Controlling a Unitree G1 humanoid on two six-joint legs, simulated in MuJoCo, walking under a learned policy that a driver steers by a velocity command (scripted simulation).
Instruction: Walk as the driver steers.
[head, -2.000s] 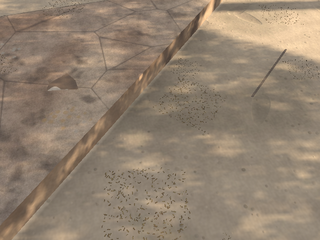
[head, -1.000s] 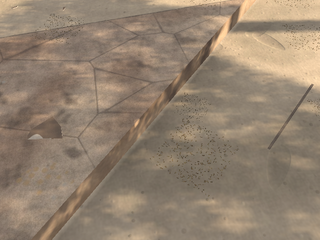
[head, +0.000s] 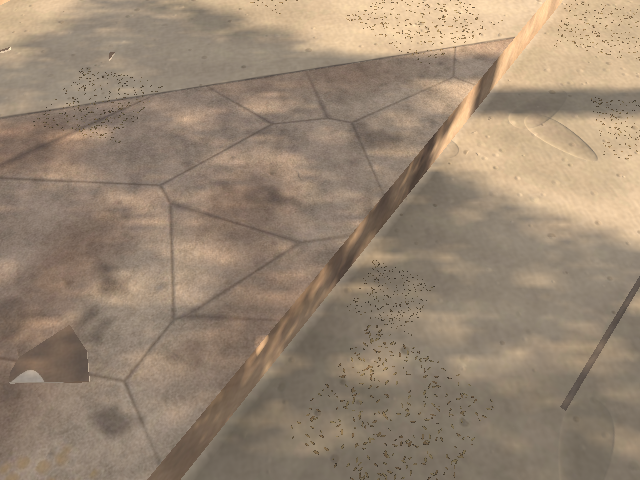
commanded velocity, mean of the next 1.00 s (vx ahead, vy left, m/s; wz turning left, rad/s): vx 0.49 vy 0.00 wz -0.34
